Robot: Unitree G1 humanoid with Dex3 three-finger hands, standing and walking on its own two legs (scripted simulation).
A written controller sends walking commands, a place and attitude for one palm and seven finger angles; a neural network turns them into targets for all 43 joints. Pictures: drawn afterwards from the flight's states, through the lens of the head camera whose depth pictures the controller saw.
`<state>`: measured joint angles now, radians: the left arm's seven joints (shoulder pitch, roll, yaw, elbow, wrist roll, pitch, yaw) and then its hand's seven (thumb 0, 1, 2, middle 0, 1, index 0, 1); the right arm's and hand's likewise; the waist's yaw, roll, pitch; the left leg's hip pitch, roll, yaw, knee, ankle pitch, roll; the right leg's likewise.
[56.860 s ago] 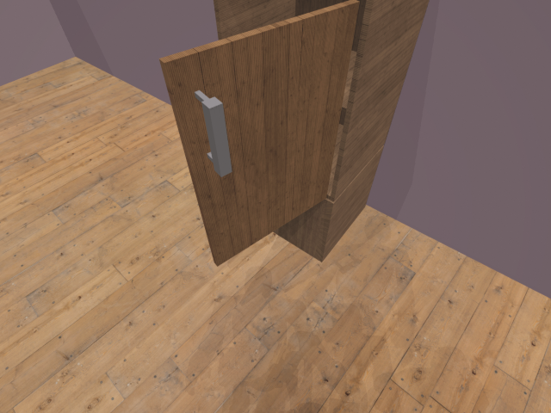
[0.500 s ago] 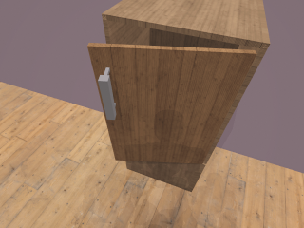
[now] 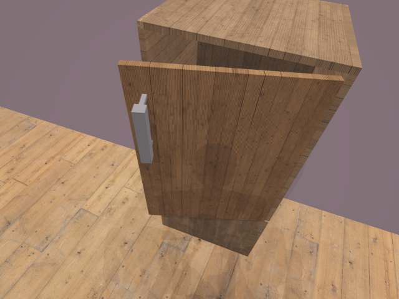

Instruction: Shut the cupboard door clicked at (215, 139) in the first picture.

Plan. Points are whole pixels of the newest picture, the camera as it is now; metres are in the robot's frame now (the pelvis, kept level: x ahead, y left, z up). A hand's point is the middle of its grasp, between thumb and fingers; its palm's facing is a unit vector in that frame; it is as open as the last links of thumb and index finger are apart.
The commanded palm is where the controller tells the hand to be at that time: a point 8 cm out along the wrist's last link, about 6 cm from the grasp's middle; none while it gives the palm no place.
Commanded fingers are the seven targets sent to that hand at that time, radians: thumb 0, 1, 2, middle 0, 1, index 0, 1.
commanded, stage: raise the hand and make a fist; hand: left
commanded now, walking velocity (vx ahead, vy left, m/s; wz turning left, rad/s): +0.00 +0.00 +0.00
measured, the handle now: (145, 129) +0.43 +0.15 +0.11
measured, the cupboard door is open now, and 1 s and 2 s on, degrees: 18 18 18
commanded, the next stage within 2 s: bring the fist close to the handle in 2.00 s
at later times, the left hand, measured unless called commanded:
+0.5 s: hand (133, 287) +0.15 +0.14 -0.04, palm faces +0.02 -1.00 +0.02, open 6.2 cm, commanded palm +0.12 +0.21 -0.02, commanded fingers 0.00 0.90 0.90 -0.58 -0.72 -0.58 -0.72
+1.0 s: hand (114, 250) +0.19 +0.17 +0.03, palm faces +0.06 -1.00 -0.06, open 3.8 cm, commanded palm +0.16 +0.21 +0.04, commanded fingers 0.00 0.90 0.90 -1.04 -1.22 -1.04 -1.22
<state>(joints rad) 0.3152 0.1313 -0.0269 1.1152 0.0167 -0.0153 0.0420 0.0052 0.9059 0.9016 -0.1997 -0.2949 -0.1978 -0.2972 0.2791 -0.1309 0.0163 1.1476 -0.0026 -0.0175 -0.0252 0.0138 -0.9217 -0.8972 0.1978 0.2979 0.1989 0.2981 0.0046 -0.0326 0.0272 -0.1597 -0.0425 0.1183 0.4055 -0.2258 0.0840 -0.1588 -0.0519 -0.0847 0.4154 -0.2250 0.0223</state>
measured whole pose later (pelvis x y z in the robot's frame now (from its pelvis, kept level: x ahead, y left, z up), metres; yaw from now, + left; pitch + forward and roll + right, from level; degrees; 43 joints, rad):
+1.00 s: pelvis +0.01 -0.03 -0.05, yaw +4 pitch +9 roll -1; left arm 0.51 0.25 0.19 -0.18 -0.32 -0.31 -0.29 0.02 0.90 0.90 -0.87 -1.02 -0.87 -1.03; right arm 0.31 -0.25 0.01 0.54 0.05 -0.20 -0.06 0.02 -0.90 -0.90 0.20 0.30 0.20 0.30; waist 0.00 0.03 -0.10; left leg -0.60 -0.01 0.03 0.89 -0.45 0.04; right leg -0.59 0.02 -0.11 0.87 -0.44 -0.06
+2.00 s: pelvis +0.01 -0.03 -0.01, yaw +5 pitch -1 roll -1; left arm 0.27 0.28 0.20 -0.22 -0.28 0.01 -0.25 0.02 0.89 0.90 -1.30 -1.50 -1.30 -1.50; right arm 0.25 -0.26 0.06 0.59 0.06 -0.24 -0.08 0.02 -0.90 -0.90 0.20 0.30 0.20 0.30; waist 0.04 0.04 -0.03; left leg -0.27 -0.03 0.03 0.60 -0.32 0.05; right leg -0.25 0.02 -0.09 0.57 -0.31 -0.05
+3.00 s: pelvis +0.02 -0.03 -0.01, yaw +4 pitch +0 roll +0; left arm -0.09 0.19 0.06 0.05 -0.20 0.05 -0.10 0.02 0.89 0.90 -1.30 -1.50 -1.30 -1.50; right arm 0.23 -0.25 0.06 0.60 0.06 -0.15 -0.05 0.02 -0.90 -0.90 0.20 0.30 0.20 0.30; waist 0.01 0.04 -0.03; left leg -0.27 -0.03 0.05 0.59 -0.32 0.04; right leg -0.28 0.02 -0.07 0.59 -0.33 -0.06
